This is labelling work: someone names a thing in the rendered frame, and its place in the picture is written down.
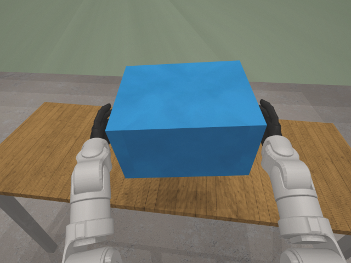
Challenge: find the robot right forearm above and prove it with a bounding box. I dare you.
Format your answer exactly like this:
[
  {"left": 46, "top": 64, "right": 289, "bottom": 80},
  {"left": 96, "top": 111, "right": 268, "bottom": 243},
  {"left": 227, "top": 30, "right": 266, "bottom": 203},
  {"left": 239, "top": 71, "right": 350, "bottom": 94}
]
[{"left": 261, "top": 135, "right": 347, "bottom": 263}]

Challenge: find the robot right hand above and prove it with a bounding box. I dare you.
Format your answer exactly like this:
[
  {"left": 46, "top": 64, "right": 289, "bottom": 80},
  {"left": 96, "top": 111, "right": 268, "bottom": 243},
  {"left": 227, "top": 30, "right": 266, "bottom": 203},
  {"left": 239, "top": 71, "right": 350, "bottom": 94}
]
[{"left": 259, "top": 99, "right": 282, "bottom": 146}]

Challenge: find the robot right upper arm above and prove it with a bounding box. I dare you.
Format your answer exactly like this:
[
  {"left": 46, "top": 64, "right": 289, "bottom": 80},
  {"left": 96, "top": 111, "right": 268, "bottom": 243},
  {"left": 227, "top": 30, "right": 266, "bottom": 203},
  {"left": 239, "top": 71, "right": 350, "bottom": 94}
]
[{"left": 280, "top": 248, "right": 345, "bottom": 263}]

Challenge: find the robot left upper arm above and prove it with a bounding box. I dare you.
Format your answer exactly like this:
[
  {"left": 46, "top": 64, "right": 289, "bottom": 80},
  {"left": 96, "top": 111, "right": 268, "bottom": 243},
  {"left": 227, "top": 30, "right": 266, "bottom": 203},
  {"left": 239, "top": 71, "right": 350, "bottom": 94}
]
[{"left": 65, "top": 247, "right": 122, "bottom": 263}]

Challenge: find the table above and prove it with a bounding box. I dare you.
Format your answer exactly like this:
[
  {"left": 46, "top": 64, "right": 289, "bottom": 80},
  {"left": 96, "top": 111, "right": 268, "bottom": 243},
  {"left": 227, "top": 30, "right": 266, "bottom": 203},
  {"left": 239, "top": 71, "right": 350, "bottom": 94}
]
[{"left": 0, "top": 102, "right": 351, "bottom": 260}]

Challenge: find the robot left forearm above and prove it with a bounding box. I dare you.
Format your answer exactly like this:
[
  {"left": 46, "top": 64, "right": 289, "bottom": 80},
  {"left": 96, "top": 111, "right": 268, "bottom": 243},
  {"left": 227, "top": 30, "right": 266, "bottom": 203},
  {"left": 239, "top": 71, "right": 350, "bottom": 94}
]
[{"left": 62, "top": 138, "right": 114, "bottom": 263}]

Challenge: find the carton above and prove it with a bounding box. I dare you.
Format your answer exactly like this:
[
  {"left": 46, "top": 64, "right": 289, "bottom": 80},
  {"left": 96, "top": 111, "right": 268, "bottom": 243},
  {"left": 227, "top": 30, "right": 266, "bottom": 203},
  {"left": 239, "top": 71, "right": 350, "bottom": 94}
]
[{"left": 105, "top": 60, "right": 267, "bottom": 179}]

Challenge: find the robot left hand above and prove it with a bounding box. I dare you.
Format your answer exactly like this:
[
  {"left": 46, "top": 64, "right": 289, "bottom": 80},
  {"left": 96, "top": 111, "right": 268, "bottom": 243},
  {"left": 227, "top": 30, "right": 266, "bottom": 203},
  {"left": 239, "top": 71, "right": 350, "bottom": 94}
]
[{"left": 90, "top": 104, "right": 112, "bottom": 144}]

